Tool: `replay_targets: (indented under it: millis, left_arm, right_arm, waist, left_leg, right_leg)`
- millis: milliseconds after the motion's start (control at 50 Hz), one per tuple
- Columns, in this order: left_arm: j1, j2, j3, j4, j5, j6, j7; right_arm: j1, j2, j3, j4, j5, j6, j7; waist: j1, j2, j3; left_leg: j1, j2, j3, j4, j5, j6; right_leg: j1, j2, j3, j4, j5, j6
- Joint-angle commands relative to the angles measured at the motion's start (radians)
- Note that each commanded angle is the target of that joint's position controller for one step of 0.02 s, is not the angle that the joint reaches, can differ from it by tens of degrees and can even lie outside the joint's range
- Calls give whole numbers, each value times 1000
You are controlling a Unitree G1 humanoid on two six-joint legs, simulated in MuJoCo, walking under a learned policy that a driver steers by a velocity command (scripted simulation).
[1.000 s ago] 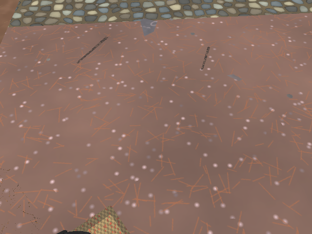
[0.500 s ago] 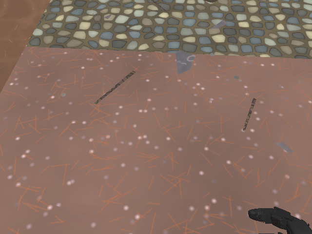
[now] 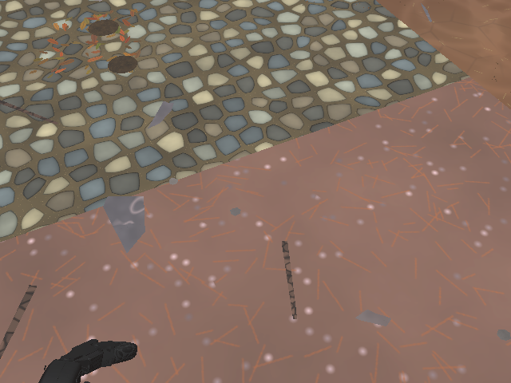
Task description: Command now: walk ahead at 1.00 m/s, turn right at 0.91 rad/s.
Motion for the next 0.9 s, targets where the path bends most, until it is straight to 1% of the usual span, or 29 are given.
replay_targets:
  millis: [20, 40, 60, 80, 100, 120, 140, 180, 200, 220, 260, 300, 340, 380, 420, 440, 460, 480, 500, 520, 540, 560, 580, 620, 680, 720, 820, 860, 900]
  left_arm:
    - [328, 124, 41, 39, -5, -1, 15]
    - [535, 169, 71, 103, -4, -1, 32]
    - [584, 200, 100, 135, -15, 0, 56]
    - [464, 259, 105, 131, -5, 3, 65]
    - [444, 314, 114, 84, 20, 5, 65]
    - [418, 234, 103, 76, 23, 0, 77]
    - [364, 173, 83, 84, 18, -10, 86]
    - [308, 112, 54, 80, 3, -49, 82]
    - [221, 34, 38, 61, -20, -80, 58]
    - [204, 64, 41, 75, -28, -97, 52]
    - [219, 84, 45, 103, -15, -105, 76]
    - [218, 95, 45, 108, -4, -92, 113]
    - [277, 113, 45, 107, -12, -74, 148]
    - [285, 131, 46, 96, -12, -51, 173]
    - [215, 139, 52, 57, -11, -29, 187]
    - [146, 141, 55, 26, -12, -23, 188]
    - [31, 138, 53, -4, -16, -22, 177]
    - [32, -26, 15, -28, 29, -28, 129]
    - [295, -84, -5, -30, 9, -39, 93]
    - [350, 52, 12, -36, -14, -48, 71]
    - [258, 135, 34, -48, -21, -44, 71]
    - [196, 137, 41, -59, -7, -29, 83]
    - [168, 120, 39, -77, 1, -11, 93]
    - [151, 99, 41, -88, 4, 8, 106]
    - [110, 41, 30, -97, -2, 6, 126]
    - [92, 50, 34, -95, -19, 9, 132]
    - [25, 71, 49, -97, -29, -13, 122]
    - [44, 89, 59, -88, -30, -29, 110]
    - [113, 116, 75, -61, -30, -39, 101]
  right_arm:
    - [-141, -268, -56, -118, -6, 20, -31]
    - [-190, -276, -63, -142, -15, 38, -27]
    - [-211, -250, -65, -145, -18, 49, -10]
    - [-191, -69, -21, -200, -31, 33, 0]
    - [-115, -80, -10, -299, 10, 11, 2]
    - [-154, -123, -6, -265, 12, -5, -1]
    - [-153, -137, -9, -242, 17, -3, -5]
    - [-111, -105, -4, -196, -6, 38, -5]
    - [-119, -171, -45, -173, 95, 31, -9]
    - [-123, -159, -44, -173, 102, 36, -11]
    - [-236, -106, -34, -205, 68, 29, -5]
    - [-310, -59, -20, -225, 44, 15, 13]
    - [-388, -50, -16, -246, 41, 9, 38]
    - [-368, -72, -25, -257, 47, 10, 66]
    - [-232, -127, -51, -242, 36, 19, 79]
    - [-87, -180, -74, -213, 31, 27, 74]
    - [111, -228, -95, -169, 26, 32, 61]
    - [114, -218, -76, -141, 6, 29, 48]
    - [-69, -252, -63, -236, -58, 17, 44]
    - [-203, -291, -87, -334, -57, 30, 38]
    - [-303, -254, -84, -383, -10, 47, 31]
    - [-342, -215, -70, -397, 28, 61, 26]
    - [-344, -205, -65, -404, 35, 67, 21]
    - [-335, -192, -68, -417, 30, 82, 9]
    - [-265, -223, -87, -412, 33, 110, -23]
    - [-273, -227, -94, -430, 42, 135, -38]
    - [-287, -217, -104, -468, 38, 167, -39]
    - [-306, -216, -106, -486, 38, 169, -34]
    - [-349, -212, -104, -508, 49, 169, -28]
  waist:
    - [262, 148, -96]
    - [345, 131, -182]
    - [344, 29, -169]
    - [179, -222, -60]
    - [119, -194, -301]
    - [124, 8, -203]
    - [68, 106, -58]
    - [-6, 186, -29]
    - [-5, 158, -58]
    - [-26, 120, -57]
    - [3, 56, -13]
    - [26, 13, -15]
    - [86, 2, -58]
    - [83, -55, -114]
    - [11, -115, -171]
    - [-69, -133, -212]
    - [-212, -26, -231]
    - [-123, 289, -162]
    - [64, 321, -317]
    - [65, 195, -422]
    - [79, -1, -279]
    - [95, -117, -188]
    - [103, -103, -150]
    - [98, -29, -103]
    - [63, 58, -190]
    - [49, 113, -224]
    - [3, 199, -181]
    - [9, 218, -180]
    - [49, 215, -178]
  left_leg:
    - [-219, 280, -48, 384, 1571, 46]
    - [-310, 289, -85, 672, 1468, 70]
    - [-489, 172, -92, 1051, 837, 70]
    - [-846, 11, -156, 1417, -72, 49]
    - [-1040, -5, -372, 1494, -60, 40]
    - [-1101, 44, -386, 1431, 37, 39]
    - [-1044, 86, -372, 1352, 93, 41]
    - [-823, 131, -405, 1199, 86, 36]
    - [-805, 160, -480, 1195, 84, 40]
    - [-791, 174, -493, 1092, 114, 45]
    - [-783, 120, -432, 886, 224, 48]
    - [-765, 67, -330, 645, 449, 49]
    - [-786, 11, -252, 435, 665, 40]
    - [-738, -38, -203, 364, 705, 32]
    - [-601, -90, -175, 380, 587, 63]
    - [-458, -94, -210, 371, 537, 103]
    - [-286, -34, -310, 243, 667, 172]
    - [-161, 71, -505, 302, 1089, 218]
    - [-92, 253, -950, 301, 1237, 411]
    - [-106, 327, -1119, 132, 829, 485]
    - [-269, 285, -1071, 66, 430, 449]
    - [-417, 232, -1025, 16, 202, 391]
    - [-524, 191, -998, -5, 133, 367]
    - [-634, 83, -865, 14, 206, 307]
    - [-568, 48, -813, 89, 442, 273]
    - [-518, 42, -829, 104, 359, 237]
    - [-469, 28, -915, 122, 232, 198]
    - [-456, 28, -956, 153, 288, 191]
    - [-491, -4, -971, 206, 279, 164]
  right_leg:
    - [485, 117, -33, -6, -109, -55]
    - [700, 130, 27, -42, -199, -88]
    - [843, 100, 132, -132, -274, -122]
    - [889, -67, 427, -109, 85, -139]
    - [1104, -255, 862, -337, 14, -310]
    - [999, -297, 878, -476, -47, -272]
    - [798, -288, 740, -477, 92, -224]
    - [527, -243, 504, -467, 430, -148]
    - [494, -228, 474, -463, 404, -89]
    - [462, -197, 408, -470, 413, -39]
    - [405, -98, 221, -501, 550, 43]
    - [427, -11, 86, -488, 552, 112]
    - [562, -1, 36, -427, 555, 156]
    - [645, -26, 7, -330, 622, 181]
    - [631, -67, 3, -169, 745, 195]
    - [564, -78, 16, -17, 762, 207]
    - [442, -17, 16, 346, 454, 233]
    - [134, 156, 65, 706, -675, 247]
    - [0, 207, 291, 971, -751, 257]
    - [-7, 174, 386, 944, -633, 216]
    - [-44, 129, 370, 839, -543, 196]
    - [-18, 89, 351, 741, -484, 199]
    - [26, 76, 352, 641, -462, 204]
    - [105, 64, 335, 421, -429, 218]
    - [155, 102, 321, 205, -375, 258]
    - [161, 110, 338, 121, -321, 268]
    - [200, 123, 361, -66, -294, 252]
    - [270, 122, 369, -171, -299, 234]
    - [412, 94, 353, -364, -199, 211]
Velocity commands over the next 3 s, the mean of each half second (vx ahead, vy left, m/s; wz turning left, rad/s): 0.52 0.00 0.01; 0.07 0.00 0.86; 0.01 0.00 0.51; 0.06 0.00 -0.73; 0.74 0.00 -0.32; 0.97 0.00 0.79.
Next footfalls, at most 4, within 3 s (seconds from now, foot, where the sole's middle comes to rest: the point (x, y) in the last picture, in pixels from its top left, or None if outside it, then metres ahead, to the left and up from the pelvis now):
0.06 right None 0.25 -0.02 -0.75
0.46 left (238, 340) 0.58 0.05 -0.75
0.92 right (299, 308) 0.66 -0.12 -0.75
1.38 left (224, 382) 0.47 0.09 -0.75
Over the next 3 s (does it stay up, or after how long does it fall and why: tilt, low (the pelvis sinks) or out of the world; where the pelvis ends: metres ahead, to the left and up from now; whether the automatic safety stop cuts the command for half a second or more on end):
stays up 1.20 0.15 0.02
